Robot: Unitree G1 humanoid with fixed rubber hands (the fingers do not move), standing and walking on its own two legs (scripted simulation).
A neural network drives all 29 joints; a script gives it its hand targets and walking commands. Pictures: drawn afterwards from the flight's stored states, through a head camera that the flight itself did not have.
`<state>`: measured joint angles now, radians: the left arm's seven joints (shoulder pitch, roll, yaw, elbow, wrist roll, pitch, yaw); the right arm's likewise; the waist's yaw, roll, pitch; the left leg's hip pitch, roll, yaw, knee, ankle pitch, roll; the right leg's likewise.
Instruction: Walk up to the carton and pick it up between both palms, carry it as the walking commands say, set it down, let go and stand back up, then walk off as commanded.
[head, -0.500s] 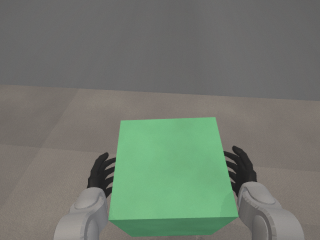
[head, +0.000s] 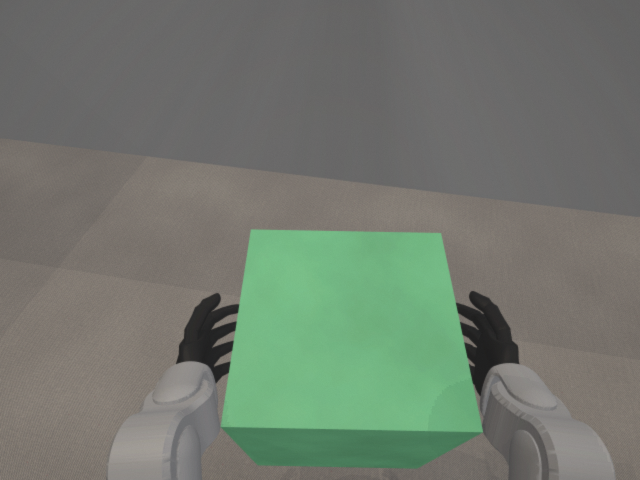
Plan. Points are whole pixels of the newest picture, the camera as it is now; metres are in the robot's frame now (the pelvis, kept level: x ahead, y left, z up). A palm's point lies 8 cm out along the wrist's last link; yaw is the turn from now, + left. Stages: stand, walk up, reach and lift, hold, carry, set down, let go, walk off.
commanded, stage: carry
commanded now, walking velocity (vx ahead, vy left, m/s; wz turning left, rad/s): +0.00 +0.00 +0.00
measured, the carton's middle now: (341, 359) +0.28 +0.00 +0.03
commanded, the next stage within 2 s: none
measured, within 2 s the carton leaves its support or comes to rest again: neither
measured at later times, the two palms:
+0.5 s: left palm (250, 405) +0.20 +0.10 +0.10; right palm (568, 399) +0.21 -0.20 +0.11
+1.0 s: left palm (250, 388) +0.23 +0.10 +0.06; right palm (535, 395) +0.23 -0.20 +0.07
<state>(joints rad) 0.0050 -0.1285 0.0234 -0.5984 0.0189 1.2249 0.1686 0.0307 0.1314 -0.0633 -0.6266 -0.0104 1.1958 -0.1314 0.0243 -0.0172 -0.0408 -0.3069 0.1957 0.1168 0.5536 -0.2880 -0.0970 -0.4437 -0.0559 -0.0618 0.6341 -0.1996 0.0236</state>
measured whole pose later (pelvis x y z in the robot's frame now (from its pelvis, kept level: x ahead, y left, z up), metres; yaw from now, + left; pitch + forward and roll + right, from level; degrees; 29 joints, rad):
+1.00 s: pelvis -0.03 -0.04 +0.00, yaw +0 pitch +2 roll +0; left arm -0.06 -0.13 0.08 -0.19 0.08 0.95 0.12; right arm -0.07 0.13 -0.10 -0.21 -0.07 0.95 -0.10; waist -0.01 0.01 -0.08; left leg -0.24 -0.03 0.09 0.50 -0.30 0.05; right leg -0.39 -0.01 -0.10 0.47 -0.13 -0.04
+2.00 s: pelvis -0.03 -0.05 +0.00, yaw +2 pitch +3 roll +0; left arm -0.07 -0.13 0.10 -0.08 0.07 0.86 0.11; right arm -0.07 0.13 -0.11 -0.10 -0.08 0.84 -0.09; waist 0.00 0.01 -0.10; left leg -0.26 -0.03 0.06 0.52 -0.31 0.05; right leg -0.39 -0.02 -0.12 0.48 -0.14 -0.05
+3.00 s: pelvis -0.05 -0.07 +0.00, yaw +6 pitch -5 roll +0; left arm -0.23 -0.12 0.23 0.45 0.12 0.43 0.06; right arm -0.22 0.14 -0.20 0.34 -0.18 0.47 -0.08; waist -0.03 0.06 0.14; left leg -0.20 -0.03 -0.02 0.61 -0.33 0.03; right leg -0.30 0.02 -0.10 0.54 -0.17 -0.07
